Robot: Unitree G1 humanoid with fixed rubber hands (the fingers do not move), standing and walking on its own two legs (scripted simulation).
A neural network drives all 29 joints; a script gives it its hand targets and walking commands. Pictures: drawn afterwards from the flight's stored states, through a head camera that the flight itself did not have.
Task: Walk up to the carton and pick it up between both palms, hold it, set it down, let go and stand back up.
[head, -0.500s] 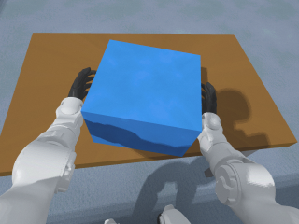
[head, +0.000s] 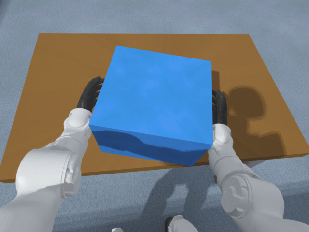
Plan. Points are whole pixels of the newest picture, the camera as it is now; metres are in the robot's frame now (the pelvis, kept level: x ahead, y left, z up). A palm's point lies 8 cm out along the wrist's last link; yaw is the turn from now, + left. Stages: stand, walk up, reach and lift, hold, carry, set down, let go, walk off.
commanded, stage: reach and lift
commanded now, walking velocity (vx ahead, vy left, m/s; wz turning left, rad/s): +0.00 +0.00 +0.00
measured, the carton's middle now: (155, 107) +0.45 -0.06 +0.00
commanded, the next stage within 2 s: none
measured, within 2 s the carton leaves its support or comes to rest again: leaves its support in 1.06 s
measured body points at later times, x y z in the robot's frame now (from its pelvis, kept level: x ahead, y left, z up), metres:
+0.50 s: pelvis +0.02 -0.01 +0.03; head +0.16 +0.00 +0.46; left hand +0.48 +0.12 +0.02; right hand +0.40 -0.23 +0.00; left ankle +0.00 +0.10 -0.69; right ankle +0.04 -0.16 -0.69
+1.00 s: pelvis +0.02 +0.00 +0.03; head +0.13 +0.00 +0.46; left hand +0.46 +0.12 +0.02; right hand +0.39 -0.23 +0.01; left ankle +0.00 +0.10 -0.69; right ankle +0.04 -0.16 -0.69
